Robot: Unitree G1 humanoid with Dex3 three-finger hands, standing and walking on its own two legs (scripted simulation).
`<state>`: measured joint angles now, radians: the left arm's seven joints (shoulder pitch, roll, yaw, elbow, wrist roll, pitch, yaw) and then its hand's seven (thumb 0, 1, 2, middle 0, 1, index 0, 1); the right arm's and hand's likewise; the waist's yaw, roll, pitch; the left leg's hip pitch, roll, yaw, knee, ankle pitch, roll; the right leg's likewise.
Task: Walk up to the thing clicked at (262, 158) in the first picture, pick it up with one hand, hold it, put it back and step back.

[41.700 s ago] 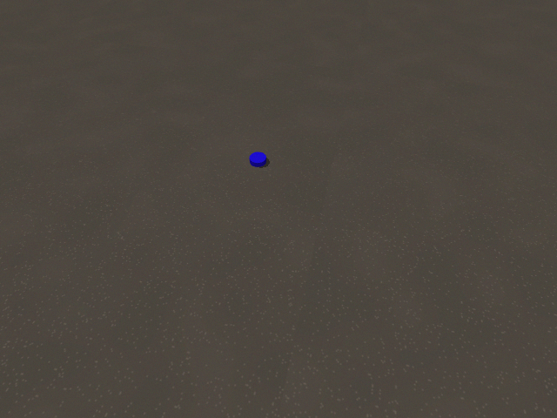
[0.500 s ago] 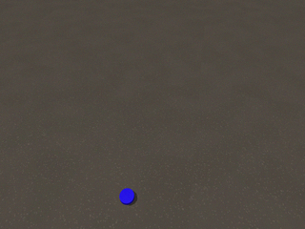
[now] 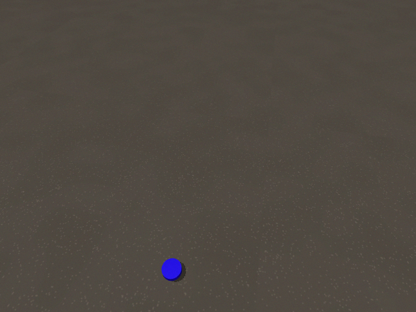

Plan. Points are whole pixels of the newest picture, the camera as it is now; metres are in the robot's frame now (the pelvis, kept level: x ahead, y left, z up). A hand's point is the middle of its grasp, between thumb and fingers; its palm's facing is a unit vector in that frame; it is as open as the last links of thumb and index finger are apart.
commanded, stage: stand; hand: left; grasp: from above
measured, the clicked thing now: (171, 269) +0.45 +0.18 -0.77
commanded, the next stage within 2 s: step back in 1.38 s
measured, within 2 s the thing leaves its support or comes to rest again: neither
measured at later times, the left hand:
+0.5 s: hand out of the picture +0.07 +0.23 -0.16, palm faces +0.02 -0.95 -0.32, open 7.4 cm
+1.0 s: hand out of the picture +0.08 +0.22 -0.16, palm faces +0.00 -0.94 -0.34, open 7.4 cm
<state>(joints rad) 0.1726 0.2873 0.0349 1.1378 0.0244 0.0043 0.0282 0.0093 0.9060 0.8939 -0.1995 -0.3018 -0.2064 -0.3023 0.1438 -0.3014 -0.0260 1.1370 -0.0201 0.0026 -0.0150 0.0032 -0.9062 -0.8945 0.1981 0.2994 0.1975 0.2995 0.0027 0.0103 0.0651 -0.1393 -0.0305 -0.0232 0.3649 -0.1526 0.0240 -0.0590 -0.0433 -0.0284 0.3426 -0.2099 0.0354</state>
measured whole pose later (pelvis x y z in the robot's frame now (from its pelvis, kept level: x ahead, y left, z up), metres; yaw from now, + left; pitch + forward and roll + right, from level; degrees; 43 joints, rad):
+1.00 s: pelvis +0.02 -0.02 +0.00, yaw +0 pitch -2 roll +0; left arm 0.12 0.32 0.02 1.13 0.02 0.00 0.01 0.01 0.91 0.89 -0.20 -0.30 -0.21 -0.30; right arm 0.11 -0.33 -0.01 1.15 -0.01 -0.01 -0.01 0.00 -0.91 -0.89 0.20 0.30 0.20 0.30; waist -0.01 0.01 0.06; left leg -0.13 0.00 -0.03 0.32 -0.15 -0.01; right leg -0.05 -0.01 -0.04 0.31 -0.21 0.00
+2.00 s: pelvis -0.07 +0.02 -0.02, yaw -3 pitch -2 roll +0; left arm 0.09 0.39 0.07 0.88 0.01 0.06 0.02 0.01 0.91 0.89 -0.20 -0.30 -0.21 -0.30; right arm 0.11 -0.35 -0.03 0.85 -0.02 0.02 -0.02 0.00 -0.90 -0.89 0.20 0.30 0.20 0.30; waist -0.03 -0.02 0.22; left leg -0.35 0.00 0.04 0.63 -0.25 0.05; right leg -0.33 0.05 0.10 0.89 -0.52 0.00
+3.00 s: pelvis -0.37 +0.02 -0.02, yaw -3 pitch -2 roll +2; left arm 0.22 0.35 0.08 0.82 0.04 0.06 0.01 0.01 0.90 0.89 -0.20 -0.30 -0.21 -0.30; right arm 0.20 -0.42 -0.05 0.87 0.00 0.05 -0.03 0.00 -0.91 -0.89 0.20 0.30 0.20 0.30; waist 0.01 0.02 0.14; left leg -0.47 -0.12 -0.11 1.09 -0.48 -0.01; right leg -0.30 -0.03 0.03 0.62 -0.29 0.00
